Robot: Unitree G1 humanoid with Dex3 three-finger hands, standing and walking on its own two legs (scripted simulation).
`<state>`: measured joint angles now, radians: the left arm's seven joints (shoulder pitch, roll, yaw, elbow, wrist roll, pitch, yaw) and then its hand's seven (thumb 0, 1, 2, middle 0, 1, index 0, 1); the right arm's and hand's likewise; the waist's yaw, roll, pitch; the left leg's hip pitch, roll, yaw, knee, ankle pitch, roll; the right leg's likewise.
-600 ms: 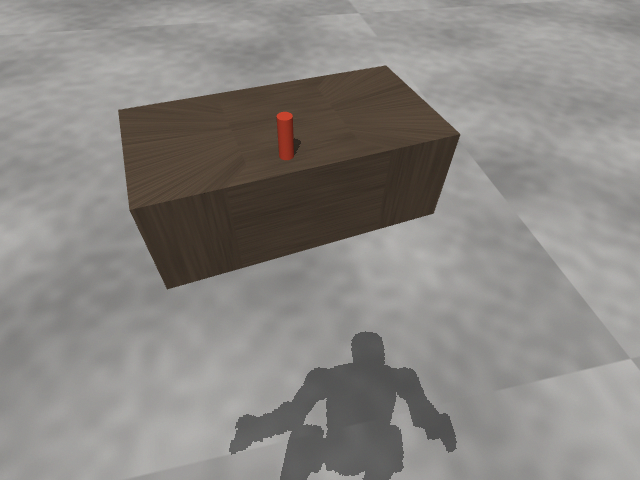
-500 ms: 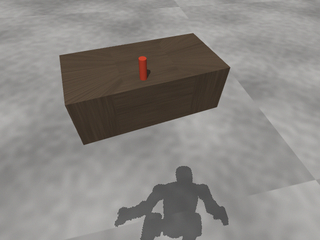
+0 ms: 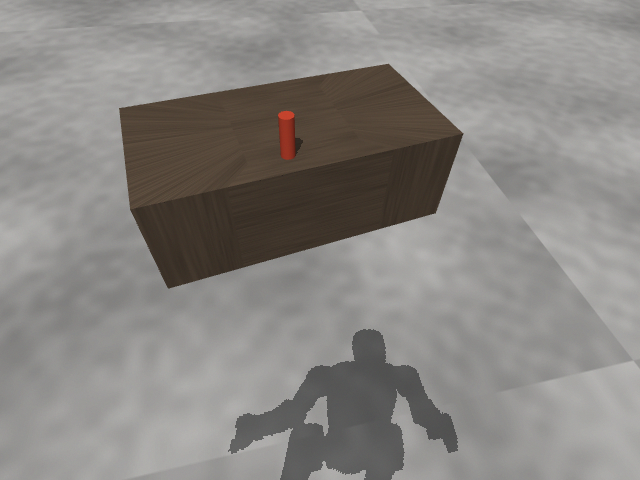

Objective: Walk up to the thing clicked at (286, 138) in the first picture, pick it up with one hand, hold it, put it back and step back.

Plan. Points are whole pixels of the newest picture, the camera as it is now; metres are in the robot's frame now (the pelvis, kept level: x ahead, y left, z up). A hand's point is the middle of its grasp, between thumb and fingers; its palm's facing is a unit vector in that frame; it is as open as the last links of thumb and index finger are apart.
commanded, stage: stand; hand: right
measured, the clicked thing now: (287, 136) +1.18 +0.10 -0.29
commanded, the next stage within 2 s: walk up in 0.52 s
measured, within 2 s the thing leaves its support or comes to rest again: neither
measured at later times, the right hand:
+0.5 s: hand out of the picture +0.08 -0.25 -0.16, palm faces -0.02 +0.94 -0.34, open 7.4 cm
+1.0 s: hand (450, 449) +0.20 -0.19 -0.14, palm faces -0.16 +0.90 -0.41, open 7.4 cm
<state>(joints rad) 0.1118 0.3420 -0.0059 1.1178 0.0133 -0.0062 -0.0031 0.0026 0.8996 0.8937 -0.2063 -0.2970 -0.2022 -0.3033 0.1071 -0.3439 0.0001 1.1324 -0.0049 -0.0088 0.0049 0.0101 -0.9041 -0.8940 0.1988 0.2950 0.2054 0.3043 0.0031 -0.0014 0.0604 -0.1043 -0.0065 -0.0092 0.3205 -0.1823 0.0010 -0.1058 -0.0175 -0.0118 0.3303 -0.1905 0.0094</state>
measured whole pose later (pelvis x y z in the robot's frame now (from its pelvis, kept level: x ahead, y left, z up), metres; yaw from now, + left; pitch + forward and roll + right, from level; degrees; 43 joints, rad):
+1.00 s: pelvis +0.11 +0.09 -0.02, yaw +11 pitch -3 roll +0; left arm 0.24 0.46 0.08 0.95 0.03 -0.01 -0.07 0.01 0.90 0.89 -0.20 -0.30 -0.20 -0.30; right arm 0.32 -0.38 -0.08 0.91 -0.01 -0.06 0.06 0.01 -0.90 -0.89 0.20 0.29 0.21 0.30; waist -0.01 -0.08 0.08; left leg -0.27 -0.01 0.05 0.58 -0.26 0.04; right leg -0.41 -0.09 -0.03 1.07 -0.40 -0.04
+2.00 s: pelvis +0.51 +0.12 -0.02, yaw +19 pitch -3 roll +1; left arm 0.32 0.44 0.07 0.86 0.03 -0.01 -0.09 0.00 0.90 0.89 -0.21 -0.30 -0.20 -0.30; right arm 0.34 -0.42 -0.05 0.82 -0.01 -0.09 0.04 0.01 -0.90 -0.89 0.20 0.30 0.21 0.31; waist -0.01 -0.04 0.07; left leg -0.21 0.04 0.07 0.54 -0.29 0.02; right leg -0.47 -0.13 -0.01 0.77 -0.28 -0.01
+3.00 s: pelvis +0.68 +0.14 -0.01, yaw +20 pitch -3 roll -1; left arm 0.12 0.38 0.00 1.09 0.00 -0.02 0.00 0.00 0.90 0.89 -0.21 -0.30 -0.20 -0.30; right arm 0.07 -0.36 -0.01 1.11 0.01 0.00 0.03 0.01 -0.90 -0.89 0.20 0.30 0.21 0.30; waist 0.01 0.03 0.08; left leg -0.26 0.02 0.05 0.45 -0.14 0.02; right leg -0.11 -0.03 -0.04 0.44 -0.28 0.03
